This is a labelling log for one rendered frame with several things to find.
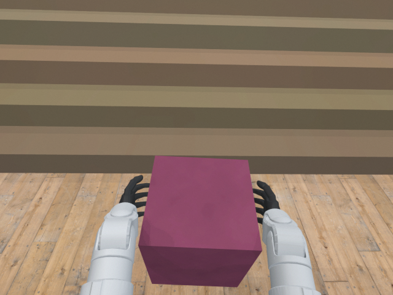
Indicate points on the right robot forearm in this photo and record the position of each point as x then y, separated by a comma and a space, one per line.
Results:
287, 254

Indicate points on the robot right hand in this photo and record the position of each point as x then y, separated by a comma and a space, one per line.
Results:
269, 201

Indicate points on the left robot forearm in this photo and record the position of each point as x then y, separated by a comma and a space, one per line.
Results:
113, 253

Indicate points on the carton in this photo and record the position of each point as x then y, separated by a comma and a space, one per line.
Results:
200, 224

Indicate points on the robot left hand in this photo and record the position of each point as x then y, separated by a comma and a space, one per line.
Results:
129, 195

